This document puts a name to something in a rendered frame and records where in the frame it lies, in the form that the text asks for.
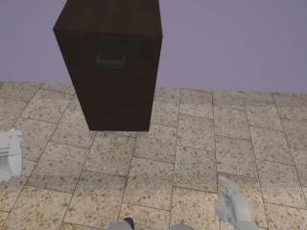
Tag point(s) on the left robot hand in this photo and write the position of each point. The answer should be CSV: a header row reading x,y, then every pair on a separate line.
x,y
13,161

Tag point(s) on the drawer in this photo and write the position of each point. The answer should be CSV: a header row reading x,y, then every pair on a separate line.
x,y
83,50

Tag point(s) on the handle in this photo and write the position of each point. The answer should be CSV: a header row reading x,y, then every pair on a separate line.
x,y
110,63

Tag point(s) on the cabinet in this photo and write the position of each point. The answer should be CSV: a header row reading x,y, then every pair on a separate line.
x,y
113,100

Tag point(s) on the left robot foot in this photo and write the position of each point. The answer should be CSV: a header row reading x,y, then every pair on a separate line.
x,y
130,222

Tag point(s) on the right robot forearm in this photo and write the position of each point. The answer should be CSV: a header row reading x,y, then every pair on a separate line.
x,y
245,225

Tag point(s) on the right robot hand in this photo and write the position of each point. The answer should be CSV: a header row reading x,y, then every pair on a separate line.
x,y
234,206

